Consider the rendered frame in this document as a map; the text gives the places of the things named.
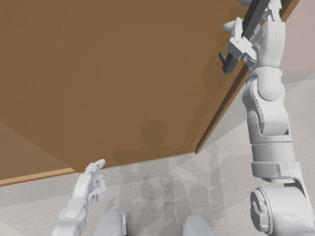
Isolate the left robot thigh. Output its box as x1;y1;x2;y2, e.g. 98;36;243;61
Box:
92;209;127;236

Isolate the right robot hand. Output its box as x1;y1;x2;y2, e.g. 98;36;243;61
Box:
222;0;285;74

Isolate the robot right upper arm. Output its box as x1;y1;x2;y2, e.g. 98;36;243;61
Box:
250;186;315;236

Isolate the robot thigh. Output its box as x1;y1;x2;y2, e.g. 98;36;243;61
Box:
181;215;214;236
92;209;127;236

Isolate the robot left forearm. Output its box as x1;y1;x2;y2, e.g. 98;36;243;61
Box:
49;198;89;236

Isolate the handle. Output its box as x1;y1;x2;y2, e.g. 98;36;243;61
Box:
219;0;271;74

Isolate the robot right forearm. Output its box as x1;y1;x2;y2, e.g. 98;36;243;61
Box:
241;67;315;227

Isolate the right robot thigh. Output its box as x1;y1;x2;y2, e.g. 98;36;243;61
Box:
181;215;214;236

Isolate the wardrobe door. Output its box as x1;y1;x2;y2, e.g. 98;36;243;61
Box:
0;0;282;173
0;121;70;180

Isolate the left robot hand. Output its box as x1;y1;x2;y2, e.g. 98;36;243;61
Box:
71;159;108;207

